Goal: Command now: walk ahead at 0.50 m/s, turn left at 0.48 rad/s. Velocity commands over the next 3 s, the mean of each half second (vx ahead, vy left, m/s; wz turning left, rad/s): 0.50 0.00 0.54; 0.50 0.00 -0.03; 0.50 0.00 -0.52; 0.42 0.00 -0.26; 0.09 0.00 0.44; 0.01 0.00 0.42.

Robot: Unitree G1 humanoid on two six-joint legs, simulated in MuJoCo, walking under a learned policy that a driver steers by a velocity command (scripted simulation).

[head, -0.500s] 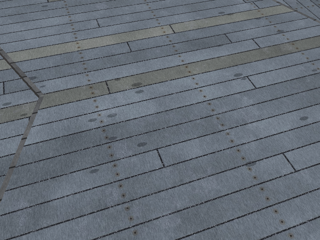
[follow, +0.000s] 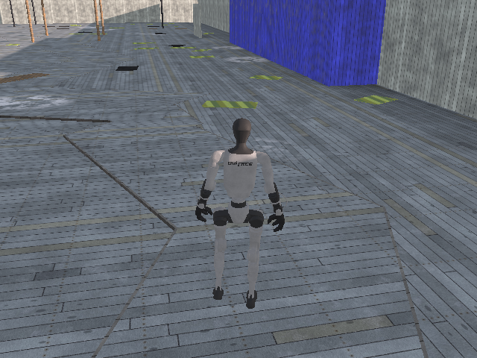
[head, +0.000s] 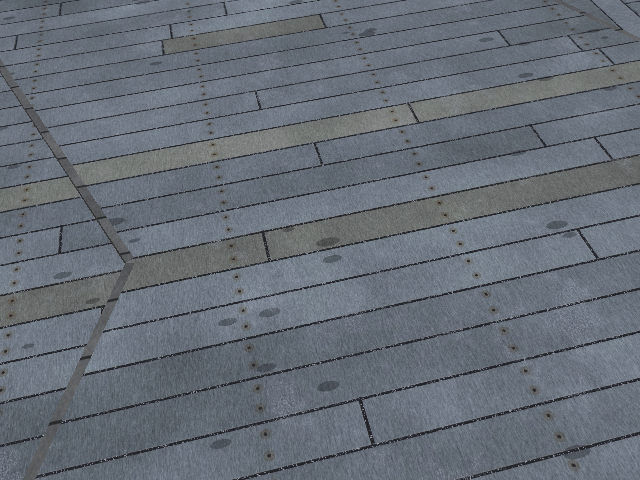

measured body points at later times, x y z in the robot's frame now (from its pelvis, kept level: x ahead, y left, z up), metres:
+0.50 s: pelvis +0.25 +0.08 -0.01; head +0.28 +0.09 +0.44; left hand +0.26 +0.35 -0.14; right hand +0.43 -0.16 -0.13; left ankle +0.27 +0.13 -0.75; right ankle +0.23 -0.09 -0.65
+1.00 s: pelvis +0.54 +0.11 -0.02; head +0.57 +0.11 +0.43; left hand +0.60 +0.40 -0.13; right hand +0.63 -0.14 -0.16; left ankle +0.35 +0.16 -0.65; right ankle +0.62 +0.07 -0.75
